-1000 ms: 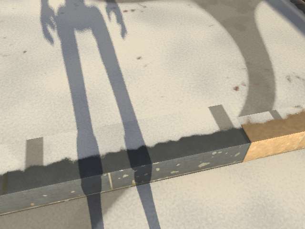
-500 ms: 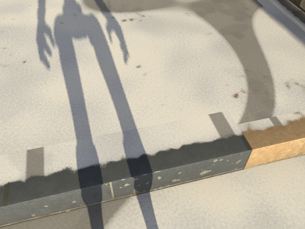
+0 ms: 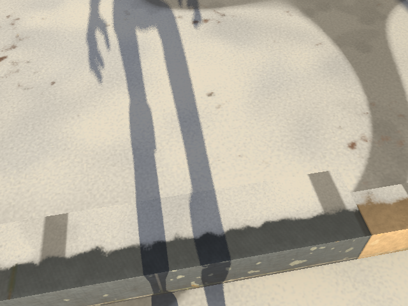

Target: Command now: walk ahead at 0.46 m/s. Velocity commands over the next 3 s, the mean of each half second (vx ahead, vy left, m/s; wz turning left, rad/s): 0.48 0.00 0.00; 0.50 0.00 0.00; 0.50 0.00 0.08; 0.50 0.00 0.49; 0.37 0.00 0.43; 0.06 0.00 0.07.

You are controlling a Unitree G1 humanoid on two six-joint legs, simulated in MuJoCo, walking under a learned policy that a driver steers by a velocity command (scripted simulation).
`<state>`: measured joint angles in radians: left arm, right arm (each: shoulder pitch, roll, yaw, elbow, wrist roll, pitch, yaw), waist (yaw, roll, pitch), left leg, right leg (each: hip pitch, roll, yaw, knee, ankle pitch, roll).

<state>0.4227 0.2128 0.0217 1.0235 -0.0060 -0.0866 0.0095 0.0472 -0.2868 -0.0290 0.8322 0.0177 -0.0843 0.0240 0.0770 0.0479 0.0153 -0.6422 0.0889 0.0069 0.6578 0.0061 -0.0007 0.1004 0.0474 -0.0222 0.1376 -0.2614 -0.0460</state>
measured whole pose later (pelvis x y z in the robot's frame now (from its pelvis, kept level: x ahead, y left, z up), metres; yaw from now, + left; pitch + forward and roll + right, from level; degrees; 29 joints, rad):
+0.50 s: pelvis +0.27 +0.04 +0.00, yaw -1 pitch +1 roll +2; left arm 0.09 0.24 0.01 0.85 0.04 -0.05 -0.02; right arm 0.34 -0.25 -0.03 0.97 -0.03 -0.09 0.02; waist -0.05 -0.03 0.02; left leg -0.08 -0.08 0.05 0.27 -0.20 0.06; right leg -0.60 -0.10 -0.02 0.73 -0.07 0.00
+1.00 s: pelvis +0.49 +0.04 +0.01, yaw +1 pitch +4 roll +2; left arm 0.55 0.14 -0.03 1.13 -0.01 -0.07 0.04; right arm -0.07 -0.05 0.09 0.56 -0.02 0.02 -0.01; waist 0.04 -0.02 0.02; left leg -1.22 0.09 0.14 1.68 -0.46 0.12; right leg 0.01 -0.02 -0.07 0.12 -0.20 -0.04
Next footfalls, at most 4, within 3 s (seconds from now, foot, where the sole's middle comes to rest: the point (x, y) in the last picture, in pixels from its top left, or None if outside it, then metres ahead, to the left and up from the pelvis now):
0.14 left None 0.27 0.12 -0.78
0.60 right None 0.44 -0.07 -0.78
1.06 left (195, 218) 0.70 0.14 -0.61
1.70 right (239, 133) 1.08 0.01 -0.61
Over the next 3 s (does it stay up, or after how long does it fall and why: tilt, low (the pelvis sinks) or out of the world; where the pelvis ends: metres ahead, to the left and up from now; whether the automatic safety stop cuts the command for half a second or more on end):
stays up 1.35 0.29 0.15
